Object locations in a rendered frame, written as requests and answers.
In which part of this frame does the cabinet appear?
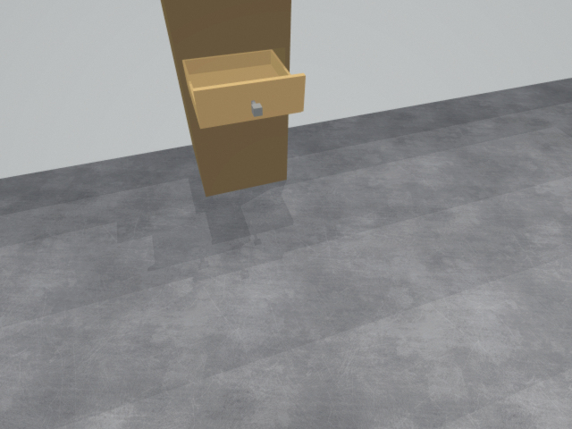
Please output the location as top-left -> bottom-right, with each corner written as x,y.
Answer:
161,0 -> 291,197

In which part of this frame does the drawer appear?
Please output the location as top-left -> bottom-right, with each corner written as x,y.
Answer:
182,49 -> 306,129

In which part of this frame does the handle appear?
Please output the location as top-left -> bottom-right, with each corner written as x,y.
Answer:
251,100 -> 263,117

